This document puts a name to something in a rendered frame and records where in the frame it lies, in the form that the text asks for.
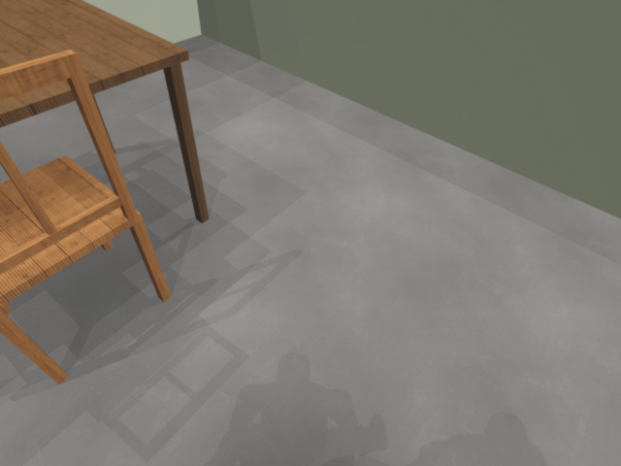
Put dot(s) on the chair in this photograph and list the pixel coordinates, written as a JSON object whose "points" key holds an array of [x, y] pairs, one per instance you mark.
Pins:
{"points": [[55, 214]]}

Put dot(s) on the table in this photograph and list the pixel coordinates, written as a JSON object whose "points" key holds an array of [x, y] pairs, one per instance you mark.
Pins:
{"points": [[111, 51]]}

